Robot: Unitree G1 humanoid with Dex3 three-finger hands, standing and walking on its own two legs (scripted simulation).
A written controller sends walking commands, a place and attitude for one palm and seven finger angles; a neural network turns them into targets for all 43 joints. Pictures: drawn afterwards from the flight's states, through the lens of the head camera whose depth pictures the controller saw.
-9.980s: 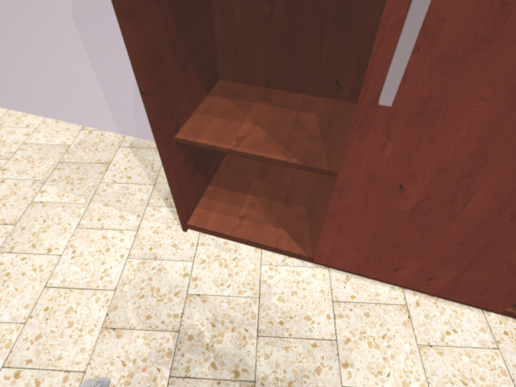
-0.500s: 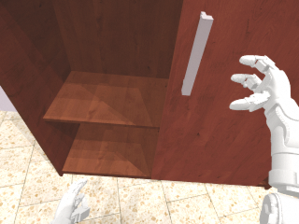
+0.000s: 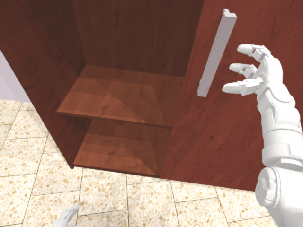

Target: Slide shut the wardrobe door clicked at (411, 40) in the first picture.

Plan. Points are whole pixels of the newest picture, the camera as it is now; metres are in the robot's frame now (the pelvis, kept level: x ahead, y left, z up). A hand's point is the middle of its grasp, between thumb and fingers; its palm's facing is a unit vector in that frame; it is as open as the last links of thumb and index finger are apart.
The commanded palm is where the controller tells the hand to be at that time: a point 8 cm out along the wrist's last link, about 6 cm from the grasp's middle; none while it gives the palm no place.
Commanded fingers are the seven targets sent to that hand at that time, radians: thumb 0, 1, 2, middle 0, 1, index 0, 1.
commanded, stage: move the hooked fingers beside the handle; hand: right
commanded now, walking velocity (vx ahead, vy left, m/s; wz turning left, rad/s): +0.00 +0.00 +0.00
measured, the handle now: (212, 57) +0.53 -0.11 +0.21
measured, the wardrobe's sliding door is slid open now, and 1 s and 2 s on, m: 0.61 0.61 0.61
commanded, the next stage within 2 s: none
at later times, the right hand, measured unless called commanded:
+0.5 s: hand (233, 66) +0.48 -0.16 +0.22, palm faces +0.05 +1.00 -0.02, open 13.5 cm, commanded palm +0.47 -0.21 +0.21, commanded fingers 0.00 0.50 -0.30 0.30 1.20 0.30 1.20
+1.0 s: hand (233, 66) +0.48 -0.16 +0.22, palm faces +0.04 +1.00 -0.02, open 13.5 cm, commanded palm +0.48 -0.20 +0.20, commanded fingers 0.00 0.50 -0.30 0.30 1.20 0.30 1.20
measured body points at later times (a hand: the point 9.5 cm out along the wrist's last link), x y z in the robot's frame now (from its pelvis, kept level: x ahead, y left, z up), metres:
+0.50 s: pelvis -0.01 +0.00 +0.00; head +0.02 +0.01 +0.45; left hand +0.02 +0.26 -0.13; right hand +0.47 -0.21 +0.22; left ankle +0.00 +0.11 -0.74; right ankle -0.02 -0.11 -0.74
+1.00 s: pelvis -0.03 -0.01 -0.01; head +0.02 +0.00 +0.44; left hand -0.01 +0.26 -0.13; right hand +0.47 -0.21 +0.22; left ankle +0.00 +0.11 -0.74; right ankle -0.02 -0.11 -0.74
